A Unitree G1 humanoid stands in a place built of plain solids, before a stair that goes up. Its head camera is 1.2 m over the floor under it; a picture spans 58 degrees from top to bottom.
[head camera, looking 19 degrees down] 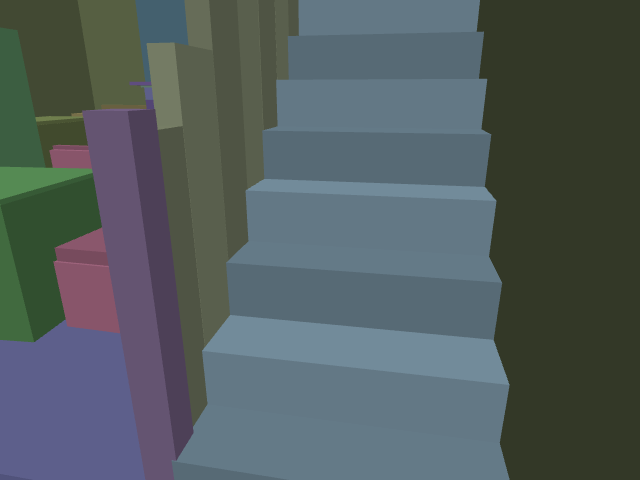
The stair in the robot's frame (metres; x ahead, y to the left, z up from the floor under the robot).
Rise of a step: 0.21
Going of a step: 0.24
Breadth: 0.93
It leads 11 degrees to the right of straight ahead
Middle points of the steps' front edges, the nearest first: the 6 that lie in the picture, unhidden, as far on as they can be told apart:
1.10 -0.08 0.42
1.34 -0.12 0.63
1.57 -0.17 0.83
1.81 -0.21 1.04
2.04 -0.25 1.25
2.28 -0.30 1.46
